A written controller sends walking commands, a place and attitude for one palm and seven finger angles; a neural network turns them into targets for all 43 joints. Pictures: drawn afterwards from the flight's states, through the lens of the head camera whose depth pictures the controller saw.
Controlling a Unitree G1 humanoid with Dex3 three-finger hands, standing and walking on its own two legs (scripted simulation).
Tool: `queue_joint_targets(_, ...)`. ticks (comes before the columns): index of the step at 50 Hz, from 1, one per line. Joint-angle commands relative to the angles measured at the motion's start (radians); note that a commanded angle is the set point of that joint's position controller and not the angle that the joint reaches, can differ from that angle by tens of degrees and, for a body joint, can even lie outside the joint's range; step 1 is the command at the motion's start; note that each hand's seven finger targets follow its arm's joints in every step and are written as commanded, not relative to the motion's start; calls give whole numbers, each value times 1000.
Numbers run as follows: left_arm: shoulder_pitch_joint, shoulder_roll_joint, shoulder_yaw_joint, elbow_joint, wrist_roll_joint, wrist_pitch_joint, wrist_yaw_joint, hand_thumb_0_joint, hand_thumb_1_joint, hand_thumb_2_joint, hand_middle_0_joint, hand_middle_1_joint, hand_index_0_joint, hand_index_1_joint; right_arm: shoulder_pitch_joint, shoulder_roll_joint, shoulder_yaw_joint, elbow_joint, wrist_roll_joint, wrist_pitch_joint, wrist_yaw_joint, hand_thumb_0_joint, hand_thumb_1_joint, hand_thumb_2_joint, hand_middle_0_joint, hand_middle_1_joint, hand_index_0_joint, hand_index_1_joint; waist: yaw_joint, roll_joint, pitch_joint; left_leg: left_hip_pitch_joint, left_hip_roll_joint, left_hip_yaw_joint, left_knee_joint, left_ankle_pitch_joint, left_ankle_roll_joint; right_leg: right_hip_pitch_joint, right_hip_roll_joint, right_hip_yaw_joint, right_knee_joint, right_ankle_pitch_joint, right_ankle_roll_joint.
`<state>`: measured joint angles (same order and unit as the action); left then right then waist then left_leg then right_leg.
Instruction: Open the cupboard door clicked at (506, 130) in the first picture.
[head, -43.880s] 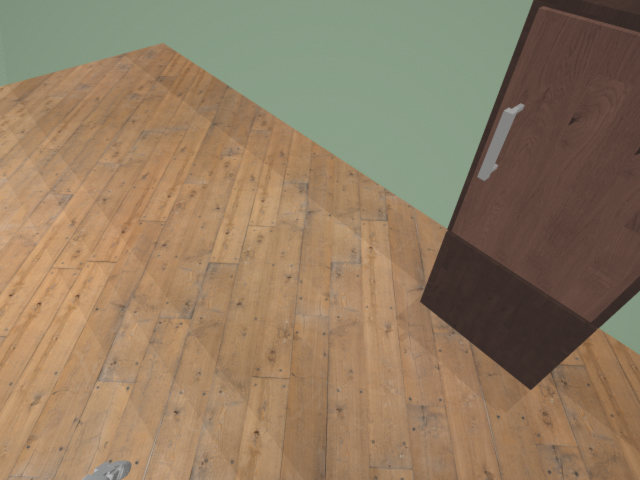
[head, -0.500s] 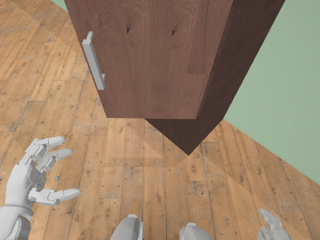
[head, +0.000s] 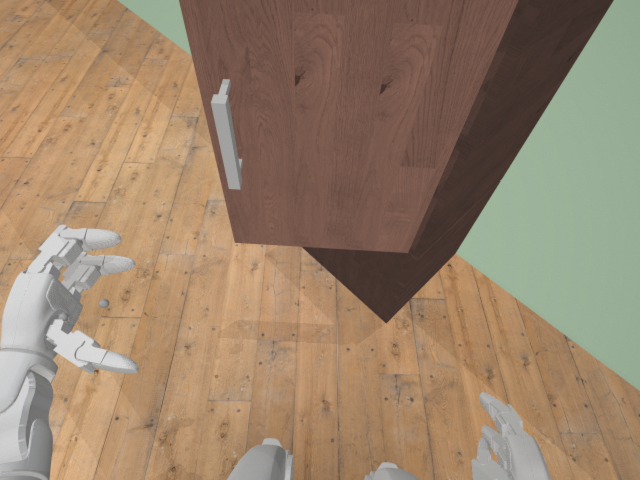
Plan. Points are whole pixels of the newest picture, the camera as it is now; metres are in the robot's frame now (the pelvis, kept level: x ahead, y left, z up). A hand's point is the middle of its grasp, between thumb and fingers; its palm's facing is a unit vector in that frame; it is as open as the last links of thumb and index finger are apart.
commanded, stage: raise the hand with hooked fingers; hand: left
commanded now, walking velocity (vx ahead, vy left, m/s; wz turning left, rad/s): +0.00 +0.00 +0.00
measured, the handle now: (230, 138) +0.58 +0.19 +0.05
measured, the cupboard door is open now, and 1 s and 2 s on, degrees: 44 44 44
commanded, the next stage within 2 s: move the hooked fingers beside the handle in 0.56 s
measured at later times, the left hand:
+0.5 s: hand (128, 295) +0.29 +0.25 +0.06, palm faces +0.05 -1.00 -0.04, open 14.0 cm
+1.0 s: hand (150, 254) +0.35 +0.24 +0.06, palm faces +0.04 -1.00 -0.03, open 14.0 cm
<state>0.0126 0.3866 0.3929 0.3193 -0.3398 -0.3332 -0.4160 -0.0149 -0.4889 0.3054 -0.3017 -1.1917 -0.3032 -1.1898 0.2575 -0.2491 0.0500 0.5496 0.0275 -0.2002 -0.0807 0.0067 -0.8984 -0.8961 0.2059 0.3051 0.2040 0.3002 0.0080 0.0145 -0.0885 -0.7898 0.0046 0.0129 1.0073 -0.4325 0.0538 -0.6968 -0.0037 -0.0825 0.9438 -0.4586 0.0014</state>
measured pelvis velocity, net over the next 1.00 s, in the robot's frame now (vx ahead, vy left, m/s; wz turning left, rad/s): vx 0.00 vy -0.04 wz -0.01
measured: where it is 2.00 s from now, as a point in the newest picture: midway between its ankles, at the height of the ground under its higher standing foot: outside the picture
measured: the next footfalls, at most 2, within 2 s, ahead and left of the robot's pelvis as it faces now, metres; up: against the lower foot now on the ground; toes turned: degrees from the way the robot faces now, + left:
none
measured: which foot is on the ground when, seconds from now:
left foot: down 0.00-1.00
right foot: down 0.00-1.00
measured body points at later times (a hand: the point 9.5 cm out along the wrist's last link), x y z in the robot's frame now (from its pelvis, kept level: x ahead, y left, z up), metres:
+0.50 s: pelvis +0.00 -0.02 +0.00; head +0.07 -0.01 +0.45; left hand +0.29 +0.30 +0.07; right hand +0.15 -0.28 -0.08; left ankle +0.04 +0.08 -0.68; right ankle +0.00 -0.13 -0.68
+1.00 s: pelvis +0.00 -0.04 +0.00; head +0.08 -0.03 +0.44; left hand +0.34 +0.29 +0.07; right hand +0.13 -0.30 -0.10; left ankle +0.04 +0.08 -0.68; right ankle +0.00 -0.13 -0.68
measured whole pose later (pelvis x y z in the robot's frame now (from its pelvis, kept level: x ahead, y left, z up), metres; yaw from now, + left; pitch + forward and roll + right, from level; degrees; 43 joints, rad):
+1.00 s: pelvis +0.00 -0.04 +0.00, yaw -1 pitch +14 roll -2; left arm -0.27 0.47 0.45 0.65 -0.32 -0.32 -0.49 -0.02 -0.50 0.30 -0.30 -1.20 -0.30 -1.20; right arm 0.27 -0.28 0.03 0.60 0.04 -0.15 -0.09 0.01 -0.90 -0.90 0.20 0.30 0.20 0.30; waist -0.03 0.02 -0.10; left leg -0.83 0.04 0.00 1.01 -0.43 0.01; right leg -0.75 0.03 -0.09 0.98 -0.47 -0.05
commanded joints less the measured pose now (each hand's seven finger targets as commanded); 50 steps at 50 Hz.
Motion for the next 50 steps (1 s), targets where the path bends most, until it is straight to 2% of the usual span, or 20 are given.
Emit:
queue_joint_targets(1,-178,235,90,-119,-24,-20,-35,0,-500,300,-300,-1200,-300,-1200,13,-180,-78,-116,14,-39,-16,0,-900,-900,200,300,200,300,-6,106,-267,327,25,-119,-212,274,-71,3,41,-4,-109,153,-40)
queue_joint_targets(6,-187,233,84,-103,-40,14,-71,0,-500,300,-300,-1200,-300,-1200,20,-186,-83,-127,17,-36,-15,0,-900,-900,200,300,200,300,-2,87,-278,318,16,-101,-206,309,-58,35,41,0,-126,193,-39)
queue_joint_targets(11,-182,271,133,-120,-46,-28,-44,0,-500,300,-300,-1200,-300,-1200,23,-186,-88,-127,11,-31,-5,0,-900,-900,200,300,200,300,6,60,-270,284,9,-85,-193,303,-50,54,44,9,-123,209,-39)
queue_joint_targets(13,-193,274,140,-144,-42,-50,-32,0,-500,300,-300,-1200,-300,-1200,24,-180,-89,-123,9,-29,-1,0,-900,-900,200,300,200,300,5,100,-296,306,10,-79,-190,319,-53,51,40,13,-118,219,-37)
queue_joint_targets(14,-188,266,136,-129,-41,-55,-28,0,-500,300,-300,-1200,-300,-1200,26,-179,-89,-122,10,-25,-1,0,-900,-900,200,300,200,300,-2,77,-288,296,10,-77,-190,294,-50,47,40,14,-122,204,-33)
queue_joint_targets(16,-197,265,128,-135,-38,-65,-23,0,-500,300,-300,-1200,-300,-1200,23,-178,-89,-121,11,-23,-3,0,-900,-900,200,300,200,300,-4,91,-272,275,9,-70,-186,265,-42,52,41,22,-125,193,-36)
queue_joint_targets(20,-185,258,119,-134,-37,-58,-33,0,-500,300,-300,-1200,-300,-1200,16,-174,-88,-120,15,-19,-5,0,-900,-900,200,300,200,300,-5,105,-293,262,3,-52,-179,259,-33,84,33,38,-135,217,-30)
queue_joint_targets(21,-191,268,121,-142,-37,-59,-34,0,-500,300,-300,-1200,-300,-1200,20,-176,-88,-122,14,-19,-6,0,-900,-900,200,300,200,300,-9,83,-296,257,4,-52,-171,271,-29,97,36,41,-135,233,-31)
queue_joint_targets(22,-190,266,119,-139,-36,-56,-37,0,-500,300,-300,-1200,-300,-1200,17,-174,-86,-119,16,-17,-7,0,-900,-900,200,300,200,300,-11,103,-298,260,3,-48,-172,265,-28,91,35,45,-138,232,-28)
queue_joint_targets(26,-194,263,123,-120,-44,-55,-34,0,-500,300,-300,-1200,-300,-1200,12,-171,-84,-117,17,-18,-11,0,-900,-900,200,300,200,300,-14,55,-265,220,2,-47,-167,228,-23,97,35,52,-146,208,-25)
queue_joint_targets(30,-202,246,108,-89,-38,-50,-34,0,-500,300,-300,-1200,-300,-1200,5,-169,-81,-117,20,-16,-13,0,-900,-900,200,300,200,300,-17,66,-242,205,0,-43,-171,187,-23,83,29,59,-156,172,-22)
queue_joint_targets(31,-205,252,113,-78,-43,-47,-36,0,-500,300,-300,-1200,-300,-1200,8,-171,-80,-119,18,-16,-13,0,-900,-900,200,300,200,300,-20,35,-232,186,-1,-41,-162,185,-19,92,31,69,-161,173,-21)
queue_joint_targets(33,-204,252,111,-85,-39,-49,-41,0,-500,300,-300,-1200,-300,-1200,5,-168,-81,-119,20,-15,-12,0,-900,-900,200,300,200,300,-15,43,-263,190,-3,-35,-159,199,-18,113,25,76,-159,194,-17)
queue_joint_targets(36,-322,306,140,-63,-32,-59,-35,0,-500,300,-300,-1200,-300,-1200,13,-171,-80,-96,18,-14,-20,0,-900,-900,200,300,200,300,-34,36,-258,169,2,-34,-133,194,-17,104,25,94,-154,189,-15)
queue_joint_targets(41,-469,317,123,29,-20,-76,-51,0,-500,300,-300,-1200,-300,-1200,20,-170,-73,-71,20,-9,-28,0,-900,-900,200,300,200,300,-53,49,-259,139,4,-31,-112,173,-15,91,20,119,-153,160,-15)
queue_joint_targets(43,-483,352,144,83,-9,-69,-63,0,-500,300,-300,-1200,-300,-1200,32,-174,-74,-60,20,-4,-30,0,-900,-900,200,300,200,300,-46,61,-295,142,4,-29,-110,193,-16,108,16,121,-146,189,-15)
queue_joint_targets(44,-509,334,115,89,-5,-66,-71,0,-500,300,-300,-1200,-300,-1200,31,-172,-73,-63,21,-3,-30,0,-900,-900,200,300,200,300,-48,83,-297,148,3,-29,-113,196,-16,101,15,118,-142,196,-15)
queue_joint_targets(46,-515,348,125,126,-9,-52,-83,0,-500,300,-300,-1200,-300,-1200,44,-177,-75,-59,21,1,-28,0,-900,-900,200,300,200,300,-45,67,-322,150,6,-29,-104,225,-13,113,20,119,-136,234,-17)
queue_joint_targets(47,-515,381,154,138,-3,-50,-84,0,-500,300,-300,-1200,-300,-1200,53,-180,-79,-55,21,6,-27,0,-900,-900,200,300,200,300,-37,64,-353,153,7,-26,-102,249,-14,131,17,118,-128,268,-15)
queue_joint_targets(50,-501,374,154,155,-2,-40,-79,0,-500,300,-300,-1200,-300,-1200,59,-177,-82,-67,20,16,-16,0,-900,-900,200,300,200,300,-23,84,-361,160,4,-26,-113,285,-17,141,18,102,-119,319,-15)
